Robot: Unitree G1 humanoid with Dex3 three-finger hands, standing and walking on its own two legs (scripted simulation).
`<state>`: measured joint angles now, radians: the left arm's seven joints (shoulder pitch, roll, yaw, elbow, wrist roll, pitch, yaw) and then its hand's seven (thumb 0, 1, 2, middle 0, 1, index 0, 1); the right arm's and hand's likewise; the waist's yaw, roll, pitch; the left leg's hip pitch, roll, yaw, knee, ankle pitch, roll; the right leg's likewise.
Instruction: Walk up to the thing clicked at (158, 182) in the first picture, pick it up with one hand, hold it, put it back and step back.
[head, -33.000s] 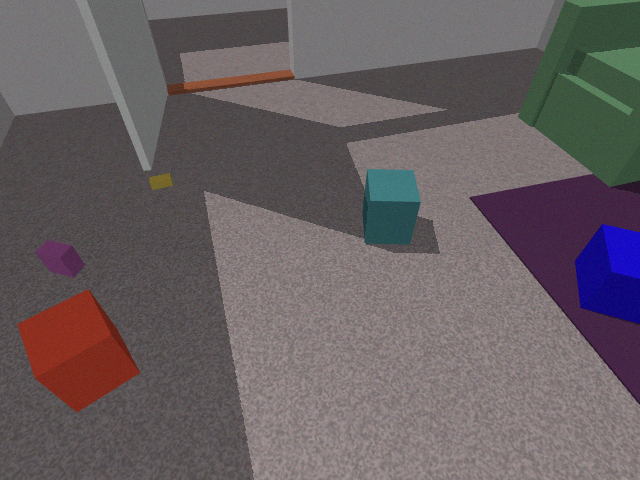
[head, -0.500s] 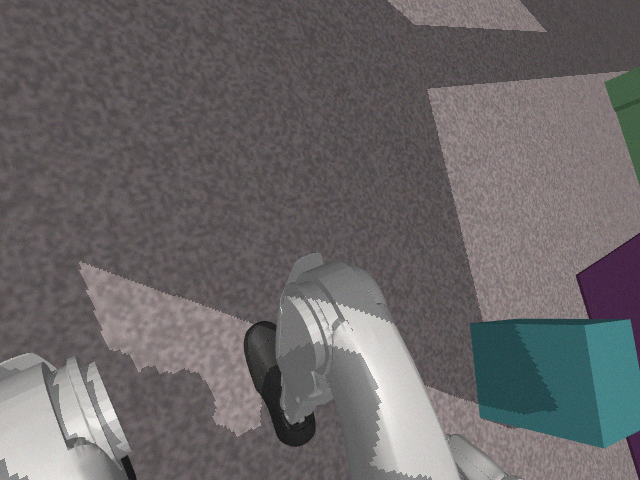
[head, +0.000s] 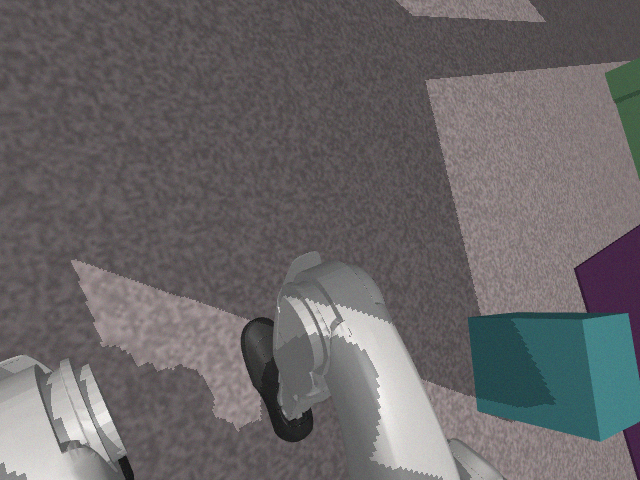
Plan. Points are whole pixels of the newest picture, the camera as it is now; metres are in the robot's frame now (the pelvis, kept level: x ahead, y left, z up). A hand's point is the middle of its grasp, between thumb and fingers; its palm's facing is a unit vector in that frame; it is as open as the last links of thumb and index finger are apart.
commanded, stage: open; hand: left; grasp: from above
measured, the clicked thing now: out of the picture +0.47 +0.35 -0.28
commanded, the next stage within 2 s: withdraw in 0.40 s
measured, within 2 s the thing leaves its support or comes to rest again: neither
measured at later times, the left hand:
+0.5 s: hand out of the picture +0.46 +0.34 -0.25, palm faces -0.43 -0.16 -0.89, open 13.8 cm
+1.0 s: hand out of the picture +0.46 +0.38 -0.11, palm faces -0.38 -0.09 -0.92, open 14.0 cm
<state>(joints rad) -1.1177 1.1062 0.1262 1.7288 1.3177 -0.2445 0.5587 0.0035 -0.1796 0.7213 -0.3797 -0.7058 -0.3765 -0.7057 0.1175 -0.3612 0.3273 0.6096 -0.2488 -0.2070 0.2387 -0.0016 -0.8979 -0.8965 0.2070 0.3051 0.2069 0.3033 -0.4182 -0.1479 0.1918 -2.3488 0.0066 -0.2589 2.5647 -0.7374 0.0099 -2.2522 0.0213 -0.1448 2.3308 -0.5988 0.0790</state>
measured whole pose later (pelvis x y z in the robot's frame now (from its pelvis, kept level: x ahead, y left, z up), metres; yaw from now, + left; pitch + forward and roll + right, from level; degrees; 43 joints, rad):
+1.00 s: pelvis +0.00 +0.00 +0.04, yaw +5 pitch +34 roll -12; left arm -0.99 0.85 0.05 1.25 1.18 -0.10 0.23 0.00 -0.50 1.01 -0.10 -0.99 -0.09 -0.99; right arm 0.17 -0.32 0.13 0.65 -0.13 -0.05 0.23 0.00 -0.91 -0.90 0.21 0.30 0.21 0.30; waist -0.27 0.01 -0.03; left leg -2.31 -0.01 -0.16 2.41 -0.72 0.01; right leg -2.23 -0.02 -0.08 2.25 -0.63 0.06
